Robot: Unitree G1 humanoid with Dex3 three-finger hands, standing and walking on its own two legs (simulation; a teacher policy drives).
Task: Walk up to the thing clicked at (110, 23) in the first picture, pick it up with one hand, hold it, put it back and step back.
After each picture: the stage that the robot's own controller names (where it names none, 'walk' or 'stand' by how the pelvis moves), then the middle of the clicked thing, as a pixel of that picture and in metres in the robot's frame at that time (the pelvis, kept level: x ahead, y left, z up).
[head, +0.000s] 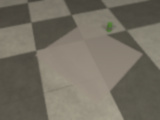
stand; (109, 27) +1.66 -0.32 -0.72
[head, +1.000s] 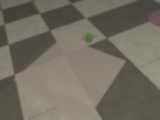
walk; (88, 37) +1.55 +0.07 -0.69
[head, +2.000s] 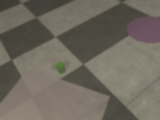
walk; (61, 68) +0.99 +0.31 -0.71
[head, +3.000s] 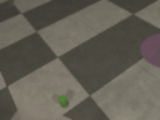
walk; (63, 101) +0.62 +0.27 -0.72
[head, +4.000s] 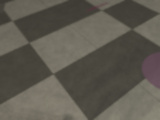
stand; out of the picture +0.41 +0.20 -0.71
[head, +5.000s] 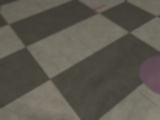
stand; out of the picture +0.37 +0.21 -0.72
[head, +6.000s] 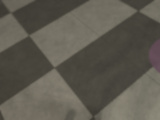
walk; out of the picture +0.34 +0.25 -0.70
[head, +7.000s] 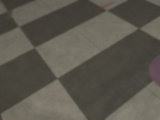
walk; out of the picture +0.37 +0.26 -0.70
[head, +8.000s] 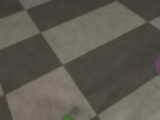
stand; out of the picture +0.42 +0.18 -0.69
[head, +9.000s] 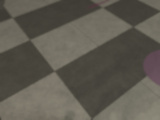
stand; out of the picture +0.43 +0.16 -0.70
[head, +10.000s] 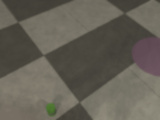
stand; (51, 109) +0.46 +0.22 -0.70
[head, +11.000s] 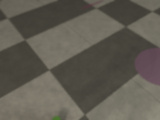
stand; out of the picture +0.46 +0.22 -0.72
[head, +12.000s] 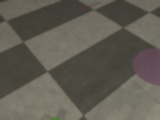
stand; out of the picture +0.47 +0.23 -0.72
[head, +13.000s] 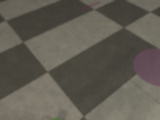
stand; out of the picture +0.45 +0.23 -0.73
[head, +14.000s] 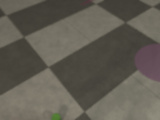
go down; out of the picture +0.46 +0.23 -0.72
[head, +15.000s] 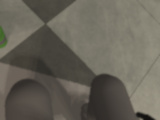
go down; out of the picture +0.53 +0.29 -0.30
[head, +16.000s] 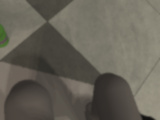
approach; out of the picture +0.51 +0.30 -0.29
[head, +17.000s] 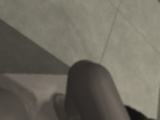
close in; out of the picture +0.49 +0.34 -0.23
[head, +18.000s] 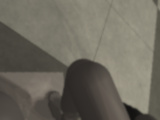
close; out of the picture +0.48 +0.35 -0.23
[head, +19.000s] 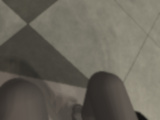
lift; out of the picture +0.48 +0.29 -0.27
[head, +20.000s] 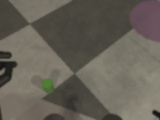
lift; (48, 86) +0.49 +0.20 -0.54
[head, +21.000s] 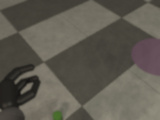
go down; (58, 118) +0.46 +0.19 -0.66
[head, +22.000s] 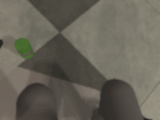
hold; (24, 49) +0.52 +0.24 -0.33
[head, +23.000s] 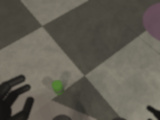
hold; (58, 87) +0.48 +0.19 -0.54
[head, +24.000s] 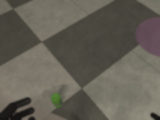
hold; (56, 100) +0.47 +0.19 -0.60
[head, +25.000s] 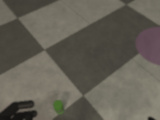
stand; (58, 107) +0.47 +0.18 -0.62
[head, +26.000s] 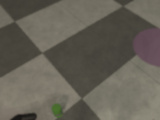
stand; (57, 110) +0.46 +0.19 -0.63
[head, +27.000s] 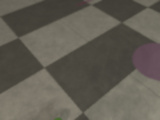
stand; out of the picture +0.45 +0.18 -0.66
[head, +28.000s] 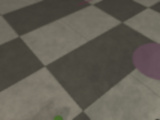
hold; out of the picture +0.46 +0.17 -0.66
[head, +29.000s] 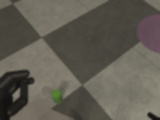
close; (57, 96) +0.48 +0.18 -0.59
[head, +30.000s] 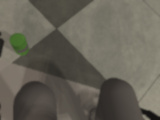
hold; (20, 44) +0.53 +0.24 -0.31
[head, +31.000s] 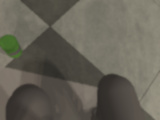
close; (11, 47) +0.50 +0.25 -0.28
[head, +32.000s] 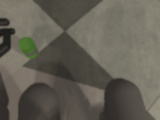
close; (29, 48) +0.52 +0.23 -0.30
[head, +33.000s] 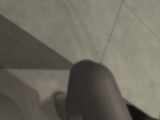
lift; out of the picture +0.50 +0.31 -0.23
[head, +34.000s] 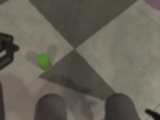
hold; (44, 62) +0.52 +0.22 -0.41
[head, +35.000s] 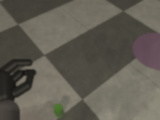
close; (58, 110) +0.48 +0.18 -0.66
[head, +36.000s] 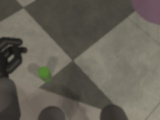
crouch; (45, 74) +0.50 +0.20 -0.50
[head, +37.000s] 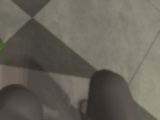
lower; out of the picture +0.53 +0.26 -0.28
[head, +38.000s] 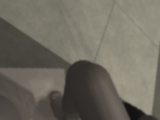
lower; out of the picture +0.48 +0.32 -0.24
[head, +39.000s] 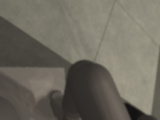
lower; out of the picture +0.48 +0.33 -0.24
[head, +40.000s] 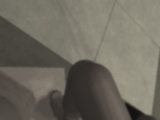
lower; out of the picture +0.49 +0.32 -0.24
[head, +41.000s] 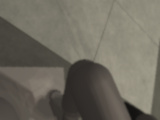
lower; out of the picture +0.48 +0.32 -0.24
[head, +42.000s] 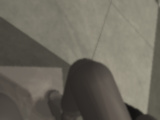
loosen; out of the picture +0.49 +0.32 -0.24
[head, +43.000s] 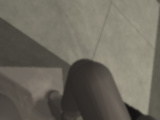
loosen; out of the picture +0.49 +0.32 -0.24
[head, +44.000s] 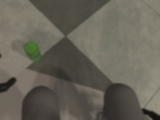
stand; (32, 51) +0.53 +0.24 -0.35
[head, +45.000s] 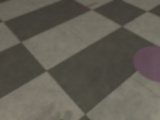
stand; out of the picture +0.47 +0.17 -0.66
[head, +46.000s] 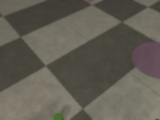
stand; out of the picture +0.48 +0.19 -0.67
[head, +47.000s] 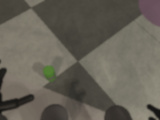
withdraw; (49, 73) +0.51 +0.20 -0.48
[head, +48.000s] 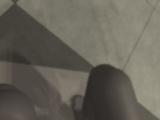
rise; out of the picture +0.52 +0.28 -0.24
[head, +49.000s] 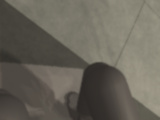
stand; out of the picture +0.50 +0.30 -0.25
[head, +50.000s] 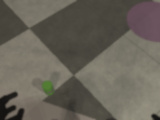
hold; (48, 88) +0.51 +0.21 -0.56
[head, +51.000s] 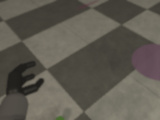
rise; out of the picture +0.48 +0.19 -0.69
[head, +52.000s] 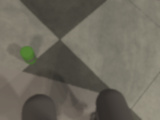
withdraw; (28, 55) +0.53 +0.23 -0.42
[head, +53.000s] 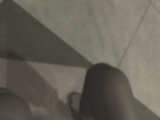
lower; out of the picture +0.52 +0.29 -0.25
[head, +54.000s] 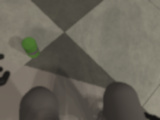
stand; (31, 48) +0.55 +0.24 -0.33
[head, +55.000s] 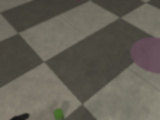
hold; (59, 115) +0.50 +0.18 -0.65
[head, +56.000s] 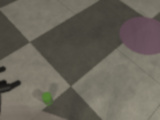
withdraw; (47, 98) +0.49 +0.19 -0.67
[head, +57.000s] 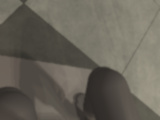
rise; out of the picture +0.54 +0.26 -0.29
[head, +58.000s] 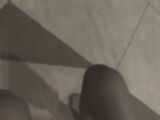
stand; out of the picture +0.52 +0.29 -0.26
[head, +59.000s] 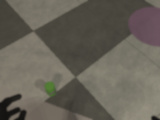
withdraw; (50, 89) +0.52 +0.19 -0.57
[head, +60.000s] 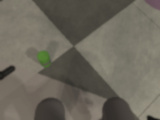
rise; (44, 59) +0.54 +0.21 -0.46
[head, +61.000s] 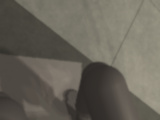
lower; out of the picture +0.53 +0.29 -0.26
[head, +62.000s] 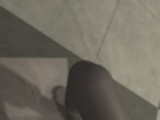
lower; out of the picture +0.52 +0.31 -0.27
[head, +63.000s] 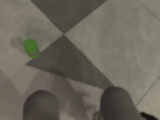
stand; (31, 48) +0.55 +0.23 -0.38
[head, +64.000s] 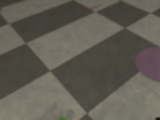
withdraw; out of the picture +0.50 +0.17 -0.66
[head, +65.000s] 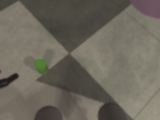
withdraw; (41, 67) +0.54 +0.20 -0.50
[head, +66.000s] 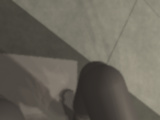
stand; out of the picture +0.54 +0.29 -0.25
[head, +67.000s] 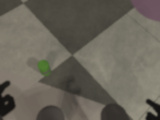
stand; (44, 68) +0.54 +0.21 -0.49
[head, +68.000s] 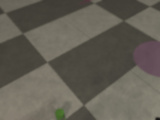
stand; (60, 115) +0.51 +0.17 -0.66
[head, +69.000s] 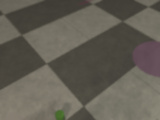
stand; (60, 117) +0.51 +0.17 -0.66
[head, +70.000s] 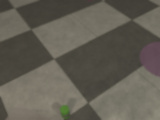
stand; (65, 112) +0.51 +0.17 -0.69
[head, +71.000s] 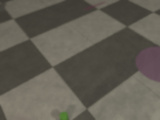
stand; (64, 118) +0.52 +0.18 -0.72
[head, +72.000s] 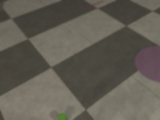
stand; out of the picture +0.50 +0.19 -0.73
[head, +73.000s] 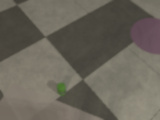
walk; (61, 89) +0.56 +0.13 -0.71
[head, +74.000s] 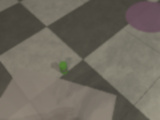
walk; (63, 67) +0.78 +0.21 -0.69
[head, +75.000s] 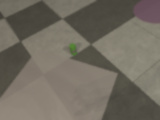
stand; (73, 49) +1.10 +0.21 -0.70
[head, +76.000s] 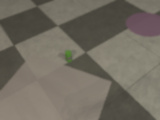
stand; (68, 56) +1.10 +0.17 -0.71
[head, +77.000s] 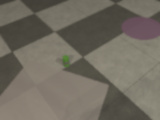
stand; (66, 61) +1.11 +0.18 -0.72
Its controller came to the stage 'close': yes
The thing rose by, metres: 0.01
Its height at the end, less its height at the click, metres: +0.00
